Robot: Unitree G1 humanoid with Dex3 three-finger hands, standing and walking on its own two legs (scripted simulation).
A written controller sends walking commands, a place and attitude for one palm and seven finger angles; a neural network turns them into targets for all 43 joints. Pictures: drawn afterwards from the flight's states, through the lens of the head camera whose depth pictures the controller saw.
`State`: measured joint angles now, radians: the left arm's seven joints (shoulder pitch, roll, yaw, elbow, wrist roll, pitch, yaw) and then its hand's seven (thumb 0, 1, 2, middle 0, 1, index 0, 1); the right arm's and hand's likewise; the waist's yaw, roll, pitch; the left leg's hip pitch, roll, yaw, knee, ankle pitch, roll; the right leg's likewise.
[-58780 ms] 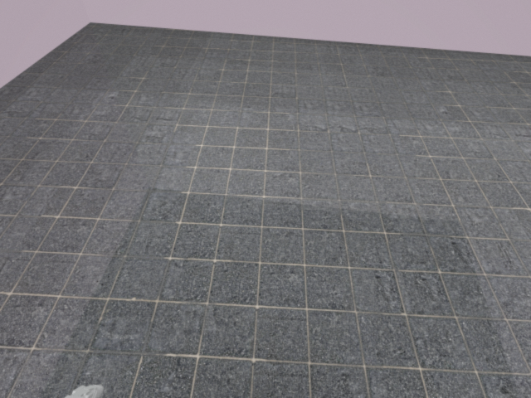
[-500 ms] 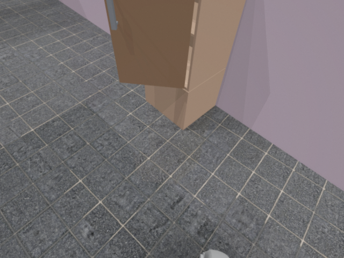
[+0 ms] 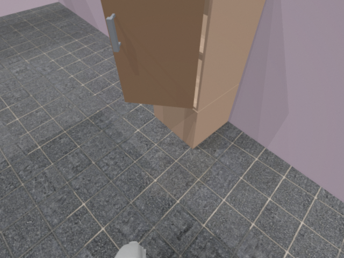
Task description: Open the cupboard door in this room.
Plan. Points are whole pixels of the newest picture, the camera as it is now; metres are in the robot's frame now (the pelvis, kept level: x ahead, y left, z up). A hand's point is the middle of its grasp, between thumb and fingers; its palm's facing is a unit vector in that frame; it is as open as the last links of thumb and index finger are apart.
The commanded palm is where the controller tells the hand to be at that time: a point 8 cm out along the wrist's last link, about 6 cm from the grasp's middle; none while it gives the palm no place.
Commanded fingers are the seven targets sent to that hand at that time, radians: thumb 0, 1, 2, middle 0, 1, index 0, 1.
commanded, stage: take the last steps up to it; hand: left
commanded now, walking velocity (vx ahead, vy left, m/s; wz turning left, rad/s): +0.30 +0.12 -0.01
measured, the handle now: (114, 33) +0.92 +0.28 +0.06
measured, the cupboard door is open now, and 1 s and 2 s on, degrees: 40 40 40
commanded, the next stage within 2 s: come to a stop and stand still in 0.60 s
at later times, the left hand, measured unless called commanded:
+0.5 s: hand (86, 212) +0.27 +0.28 -0.17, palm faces -0.01 -0.98 -0.19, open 7.3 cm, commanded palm none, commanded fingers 0.00 0.90 0.90 -0.20 -0.30 -0.20 -0.30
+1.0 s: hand (102, 174) +0.40 +0.27 -0.19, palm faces -0.03 -0.98 -0.20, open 7.2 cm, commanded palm none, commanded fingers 0.00 0.90 0.90 -0.20 -0.30 -0.20 -0.30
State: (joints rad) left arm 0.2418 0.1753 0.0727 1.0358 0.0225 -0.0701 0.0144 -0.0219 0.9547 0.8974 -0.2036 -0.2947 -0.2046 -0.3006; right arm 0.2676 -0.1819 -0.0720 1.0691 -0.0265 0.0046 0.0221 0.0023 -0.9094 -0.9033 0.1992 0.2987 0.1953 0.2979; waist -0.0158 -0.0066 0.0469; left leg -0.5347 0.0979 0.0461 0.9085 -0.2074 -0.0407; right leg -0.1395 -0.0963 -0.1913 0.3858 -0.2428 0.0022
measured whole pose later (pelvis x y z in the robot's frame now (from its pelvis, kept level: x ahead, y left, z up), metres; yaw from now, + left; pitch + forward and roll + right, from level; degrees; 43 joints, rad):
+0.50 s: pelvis +0.19 +0.09 +0.00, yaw -3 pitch +0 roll +1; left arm 0.18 0.18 0.07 1.03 0.03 0.00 -0.01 0.01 0.93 0.90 -0.20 -0.29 -0.20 -0.30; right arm 0.32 -0.16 -0.04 1.07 -0.02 -0.07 -0.02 -0.01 -0.93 -0.90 0.20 0.30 0.20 0.30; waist 0.00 -0.03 0.04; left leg -0.08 -0.04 0.20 0.31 -0.23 0.07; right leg -0.56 -0.12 -0.08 0.93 -0.22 0.01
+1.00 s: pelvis +0.33 +0.09 -0.02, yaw -4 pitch -1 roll -1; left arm 0.17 0.17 0.05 1.03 0.01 0.01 0.04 -0.01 0.93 0.90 -0.20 -0.29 -0.20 -0.30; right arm 0.21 -0.17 -0.05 1.06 -0.01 0.02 -0.03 0.01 -0.93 -0.90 0.20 0.30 0.20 0.30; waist -0.02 0.00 0.08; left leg -0.33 0.05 0.04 0.57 -0.20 -0.02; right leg -0.25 -0.03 -0.13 0.57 -0.29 -0.01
